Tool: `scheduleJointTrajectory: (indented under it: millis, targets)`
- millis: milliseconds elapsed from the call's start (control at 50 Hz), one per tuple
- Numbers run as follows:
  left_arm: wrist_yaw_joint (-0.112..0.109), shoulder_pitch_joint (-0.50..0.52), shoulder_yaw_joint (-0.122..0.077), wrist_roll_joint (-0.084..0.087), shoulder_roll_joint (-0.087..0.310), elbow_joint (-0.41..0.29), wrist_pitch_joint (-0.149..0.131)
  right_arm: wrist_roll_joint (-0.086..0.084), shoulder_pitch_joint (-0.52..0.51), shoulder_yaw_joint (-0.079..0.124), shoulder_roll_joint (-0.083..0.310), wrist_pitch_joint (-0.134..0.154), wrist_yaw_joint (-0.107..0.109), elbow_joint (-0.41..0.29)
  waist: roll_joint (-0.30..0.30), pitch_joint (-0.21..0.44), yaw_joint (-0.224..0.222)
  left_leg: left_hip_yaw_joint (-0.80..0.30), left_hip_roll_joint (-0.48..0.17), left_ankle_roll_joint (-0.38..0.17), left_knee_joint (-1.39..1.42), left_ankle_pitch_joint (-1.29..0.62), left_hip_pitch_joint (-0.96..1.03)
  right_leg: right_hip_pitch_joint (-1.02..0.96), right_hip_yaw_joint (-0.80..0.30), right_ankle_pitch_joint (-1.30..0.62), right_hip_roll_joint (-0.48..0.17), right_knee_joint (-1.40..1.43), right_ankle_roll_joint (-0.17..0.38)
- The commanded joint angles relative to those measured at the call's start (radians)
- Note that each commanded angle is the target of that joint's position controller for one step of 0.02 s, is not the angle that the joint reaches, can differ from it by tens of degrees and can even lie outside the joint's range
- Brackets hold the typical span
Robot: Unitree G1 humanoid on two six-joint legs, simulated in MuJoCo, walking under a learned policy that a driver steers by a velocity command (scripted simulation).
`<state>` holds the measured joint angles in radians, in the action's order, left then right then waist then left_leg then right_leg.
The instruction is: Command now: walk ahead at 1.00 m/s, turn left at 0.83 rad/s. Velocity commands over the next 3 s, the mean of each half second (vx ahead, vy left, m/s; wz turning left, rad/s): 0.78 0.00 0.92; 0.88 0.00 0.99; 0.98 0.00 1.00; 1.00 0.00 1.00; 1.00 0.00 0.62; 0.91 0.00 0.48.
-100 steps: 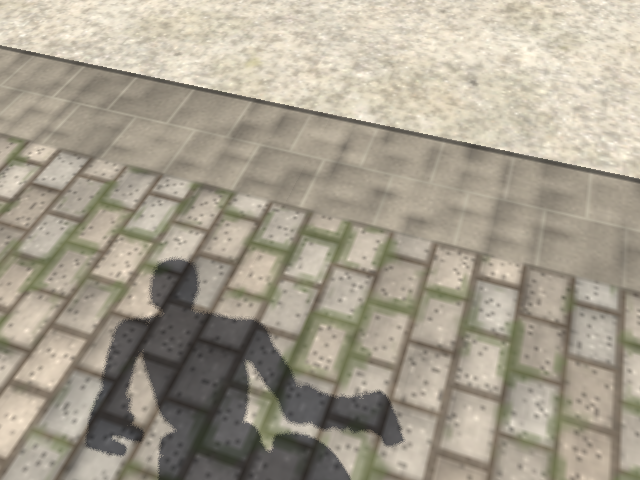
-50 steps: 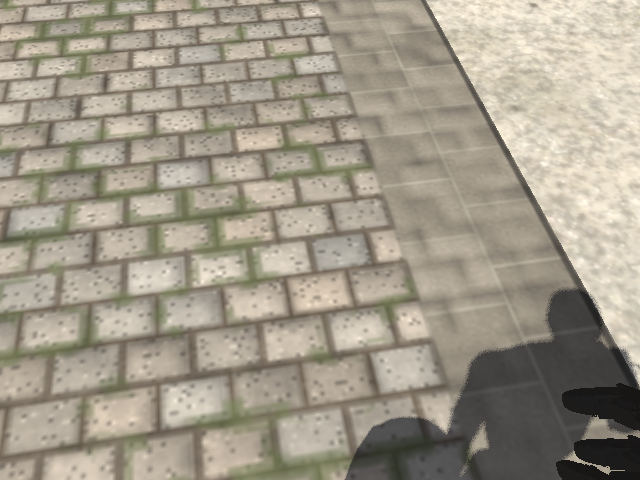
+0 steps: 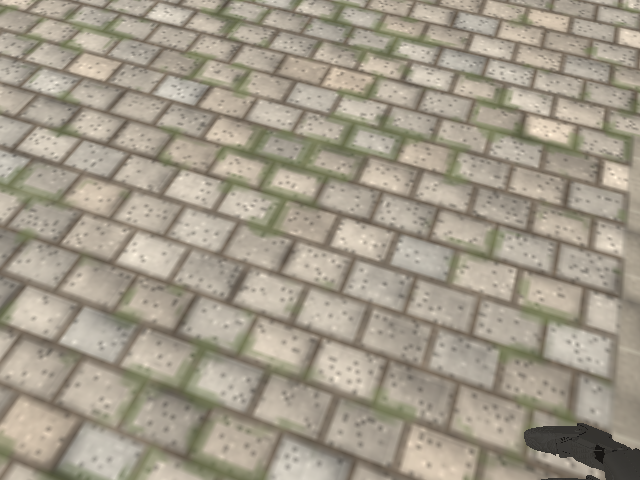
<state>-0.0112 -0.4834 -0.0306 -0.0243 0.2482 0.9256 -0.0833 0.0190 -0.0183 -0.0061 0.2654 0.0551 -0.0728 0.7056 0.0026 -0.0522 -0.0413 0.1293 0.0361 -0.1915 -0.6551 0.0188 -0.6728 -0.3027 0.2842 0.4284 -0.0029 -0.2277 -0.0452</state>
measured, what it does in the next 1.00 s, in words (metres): walks ahead, turning left: left foot, then right foot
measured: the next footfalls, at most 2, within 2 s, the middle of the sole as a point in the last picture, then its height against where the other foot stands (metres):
left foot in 0.04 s outside the picture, level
right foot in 0.44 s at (351, 372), level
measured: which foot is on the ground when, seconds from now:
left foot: up 0.00-0.02, down 0.04-0.42, up 0.44-0.92, down 0.94-1.00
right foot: down 0.00-0.02, up 0.04-0.42, down 0.44-0.92, up 0.94-1.00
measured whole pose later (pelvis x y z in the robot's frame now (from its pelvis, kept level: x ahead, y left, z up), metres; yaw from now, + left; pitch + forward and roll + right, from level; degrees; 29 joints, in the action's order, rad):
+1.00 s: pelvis +0.73 +0.29 -0.01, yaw +57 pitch +1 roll -1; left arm 0.01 -0.45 -0.04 -0.04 0.27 0.83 -0.03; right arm 0.03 0.06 0.05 0.31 0.00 -0.04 0.63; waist 0.01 -0.05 -0.06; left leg 0.10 0.10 -0.19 -0.78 0.25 -0.54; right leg 0.04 0.15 0.43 -0.16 -1.12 -0.07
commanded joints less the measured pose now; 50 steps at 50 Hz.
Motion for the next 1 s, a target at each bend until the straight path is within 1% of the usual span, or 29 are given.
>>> scheduleJointTrajectory:
  millis: [20, 40, 60, 80, 120, 160, 180, 240, 300, 340, 380, 400, 420, 440, 460, 480, 500, 520, 540, 580, 640, 720, 820, 880, 920, 940, 960, 980, 1000]
  targets:
    - [-0.025, 0.149, -0.066, -0.022, 0.274, -0.118, 0.031, -0.005, 0.584, 0.095, 0.196, -0.005, 0.038, 0.123, -0.119, 0.262, 0.34, -0.047, 0.092, -0.069, 0.051, 0.145, 0.76, 0.352, -0.027, -1.354, -0.217, -0.806, 0.083]
    - [-0.004, 0.175, -0.047, -0.024, 0.168, -0.154, 0.019, -0.018, 0.508, 0.125, 0.255, -0.021, 0.064, 0.119, 0.142, 0.189, 0.23, -0.298, -0.051, -0.089, 0.07, 0.076, 0.884, 0.666, -0.058, -0.259, -0.041, -1.153, 0.043]
    - [0.005, 0.097, -0.028, 0.028, 0.13, -0.27, 0.006, 0.024, 0.444, 0.147, 0.373, -0.036, 0.062, 0.067, 0.291, 0.358, 0.129, -0.885, -0.311, -0.356, 0.192, -0.124, 1.185, 1.078, -0.225, 0.128, 0.085, -1.515, -0.016]
    - [-0.004, 0.192, -0.014, 0.019, 0.149, -0.279, -0.016, 0.016, 0.469, 0.152, 0.33, -0.033, 0.075, 0.051, 0.027, 0.378, 0.17, -0.906, -0.304, -0.326, 0.269, -0.255, 1.179, 1.149, -0.352, 0.038, 0.016, -1.48, 0.006]
    - [-0.003, 0.262, -0.001, -0.003, 0.13, -0.287, -0.025, -0.009, 0.437, 0.134, 0.234, -0.017, 0.091, 0.107, -0.109, 0.135, 0.08, -0.7, -0.204, -0.221, 0.326, -0.18, 0.838, 1.082, -0.36, -0.009, -0.076, -1.207, 0.012]
    - [0.006, 0.259, 0.002, -0.043, 0.137, -0.281, 0.02, -0.02, 0.366, 0.105, 0.173, -0.001, 0.096, 0.088, -0.104, 0.057, 0.012, -0.58, -0.119, -0.166, 0.369, -0.163, 0.597, 0.958, -0.349, -0.011, -0.114, -1.079, -0.006]
    - [0.012, 0.265, 0.004, -0.046, 0.133, -0.294, 0.041, -0.023, 0.364, 0.101, 0.174, 0.009, 0.09, 0.08, -0.075, 0.054, 0.0, -0.564, -0.096, -0.167, 0.396, -0.13, 0.523, 0.921, -0.338, 0.008, -0.121, -1.001, -0.019]
    - [0.028, 0.436, 0.024, -0.039, 0.096, -0.373, 0.05, -0.011, 0.376, 0.109, 0.202, 0.028, 0.077, 0.074, -0.042, -0.014, 0.031, -0.533, -0.031, -0.152, 0.464, -0.101, 0.365, 0.876, -0.284, -0.152, -0.109, -0.741, -0.037]
    - [0.026, 0.535, 0.033, -0.02, 0.088, -0.411, 0.037, -0.017, 0.425, 0.121, 0.21, 0.027, 0.063, 0.089, 0.003, -0.02, 0.096, -0.506, 0.007, -0.082, 0.433, -0.278, 0.395, 0.806, -0.261, -0.436, -0.053, -0.496, -0.016]
    - [0.019, 0.559, 0.036, -0.014, 0.089, -0.427, 0.027, -0.023, 0.476, 0.128, 0.216, 0.012, 0.063, 0.112, 0.012, -0.002, 0.132, -0.5, 0.016, -0.023, 0.345, -0.473, 0.454, 0.733, -0.244, -0.491, 0.009, -0.383, 0.009]
    - [0.001, 0.476, 0.021, -0.016, 0.129, -0.411, 0.018, -0.023, 0.479, 0.133, 0.23, 0.005, 0.074, 0.119, 0.028, 0.065, 0.1, -0.529, 0.044, 0.052, 0.189, -0.61, 0.489, 0.555, -0.268, -0.482, 0.078, -0.29, 0.028]
    - [-0.01, 0.53, -0.02, 0.046, 0.16, -0.461, -0.032, -0.102, 0.475, 0.108, 0.115, -0.002, 0.091, 0.104, -0.049, 0.113, 0.057, -0.632, 0.039, 0.101, 0.072, -0.417, 0.435, 0.407, -0.365, -0.509, 0.073, -0.2, 0.023]
    - [-0.02, 0.33, -0.041, 0.066, 0.202, -0.418, -0.044, -0.081, 0.38, 0.111, 0.174, -0.004, 0.09, 0.078, -0.023, 0.234, -0.08, -0.579, 0.043, 0.113, -0.084, -0.337, 0.407, 0.205, -0.362, -0.584, 0.011, -0.215, 0.035]
    - [-0.029, 0.027, -0.039, -0.023, 0.286, -0.31, -0.013, -0.006, 0.3, 0.13, 0.245, 0.016, 0.079, 0.029, 0.014, 0.329, -0.162, -0.434, 0.126, 0.106, -0.375, -0.106, 0.332, 0.042, -0.447, -0.518, -0.168, -0.309, 0.078]
    - [-0.025, 0.004, -0.062, -0.057, 0.35, -0.32, 0.004, -0.051, 0.5, 0.103, 0.107, 0.014, 0.091, -0.011, -0.27, 0.545, -0.035, -0.343, 0.21, 0.133, -0.739, 0.677, 0.103, -0.227, -0.908, -0.642, -0.556, -0.313, 0.241]
    - [-0.025, 0.09, -0.075, -0.029, 0.301, -0.339, 0.025, -0.013, 0.506, 0.095, 0.189, 0.001, 0.094, 0.009, -0.228, 0.593, -0.035, -0.296, 0.083, 0.114, -0.815, 0.516, 0.005, -0.171, -1.094, -0.185, -0.523, -0.225, 0.281]
    - [-0.028, 0.179, -0.047, -0.028, 0.18, -0.354, 0.034, 0.007, 0.393, 0.1, 0.201, -0.009, 0.081, 0.018, -0.148, 0.379, -0.034, -0.256, 0.021, 0.114, -0.753, 0.374, -0.03, 0.033, -0.936, 0.121, -0.415, -0.122, 0.23]
    - [-0.024, 0.244, -0.03, -0.03, 0.13, -0.34, 0.041, 0.017, 0.334, 0.097, 0.183, -0.017, 0.063, 0.005, -0.094, 0.217, -0.01, -0.228, -0.008, 0.12, -0.707, 0.317, -0.038, 0.199, -0.807, 0.163, -0.355, -0.076, 0.195]
    - [-0.023, 0.235, -0.028, -0.034, 0.129, -0.319, 0.04, 0.023, 0.293, 0.095, 0.165, -0.026, 0.044, -0.009, -0.081, 0.15, -0.005, -0.223, -0.038, 0.119, -0.687, 0.309, -0.038, 0.284, -0.716, 0.085, -0.329, -0.053, 0.188]
    - [-0.011, 0.191, -0.035, -0.017, 0.139, -0.263, 0.022, 0.026, 0.256, 0.078, 0.105, -0.05, 0.014, -0.045, -0.085, 0.065, 0.021, -0.215, -0.081, 0.115, -0.646, 0.314, -0.017, 0.424, -0.592, 0.016, -0.314, 0.009, 0.177]
    - [0.008, 0.163, -0.041, 0.004, 0.136, -0.219, -0.012, 0.03, 0.166, 0.063, 0.077, -0.065, -0.002, -0.113, -0.076, 0.036, 0.037, -0.218, -0.131, 0.11, -0.616, 0.24, -0.104, 0.424, -0.466, -0.101, -0.342, 0.072, 0.179]
    - [0.015, 0.154, -0.045, -0.002, 0.147, -0.18, -0.025, 0.015, 0.051, 0.053, 0.085, -0.069, -0.014, -0.172, -0.078, -0.024, 0.051, -0.181, -0.145, 0.114, -0.471, 0.048, -0.12, 0.452, -0.22, -0.219, -0.294, 0.121, 0.13]
    - [0.005, 0.032, -0.057, -0.01, 0.191, -0.117, -0.015, 0.017, -0.126, 0.037, 0.073, -0.061, -0.04, -0.213, -0.053, -0.113, -0.009, -0.025, -0.113, 0.051, -0.191, 0.037, -0.074, 0.312, -0.024, -0.433, -0.259, 0.144, 0.094]
    - [-0.006, 0.008, -0.062, -0.007, 0.244, -0.104, 0.01, 0.014, -0.072, 0.043, 0.082, -0.057, -0.018, -0.19, -0.1, -0.041, 0.049, 0.071, 0.0, -0.008, -0.12, 0.188, 0.093, 0.195, 0.047, -1.178, -0.276, -0.061, 0.081]
    - [-0.008, 0.03, -0.076, -0.005, 0.31, -0.121, 0.039, 0.008, 0.184, 0.076, 0.141, -0.05, 0.005, -0.121, -0.133, 0.108, 0.176, 0.068, 0.089, -0.047, -0.093, 0.311, 0.394, 0.227, 0.036, -1.435, -0.318, -0.423, 0.094]
    - [-0.003, 0.07, -0.074, -0.005, 0.305, -0.149, 0.046, 0.013, 0.419, 0.11, 0.193, -0.044, 0.025, -0.041, -0.093, 0.218, 0.277, -0.002, 0.111, -0.082, -0.009, 0.303, 0.732, 0.426, 0.024, -1.283, -0.308, -0.745, 0.078]
    - [0.017, 0.027, -0.05, -0.019, 0.182, -0.191, 0.047, 0.007, 0.367, 0.142, 0.287, -0.053, 0.048, -0.024, 0.117, 0.236, 0.164, -0.355, -0.089, -0.125, 0.075, 0.513, 0.995, 0.823, -0.003, -0.257, -0.178, -1.063, 0.034]
    - [0.022, 0.131, -0.047, -0.013, 0.181, -0.301, 0.025, 0.006, 0.375, 0.164, 0.379, -0.071, 0.056, -0.073, 0.178, 0.335, 0.16, -0.89, -0.262, -0.247, 0.27, 0.601, 1.123, 1.106, -0.148, 0.087, -0.009, -1.352, -0.015]
    - [0.024, 0.284, -0.047, -0.007, 0.211, -0.359, 0.002, 0.015, 0.443, 0.163, 0.36, -0.074, 0.067, -0.055, 0.033, 0.284, 0.197, -0.896, -0.265, -0.217, 0.355, 0.487, 1.097, 1.21, -0.306, -0.02, -0.06, -1.33, -0.004]
Over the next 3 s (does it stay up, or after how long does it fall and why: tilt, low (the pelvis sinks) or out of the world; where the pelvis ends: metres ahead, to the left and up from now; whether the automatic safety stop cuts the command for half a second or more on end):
stays up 0.39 1.94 0.02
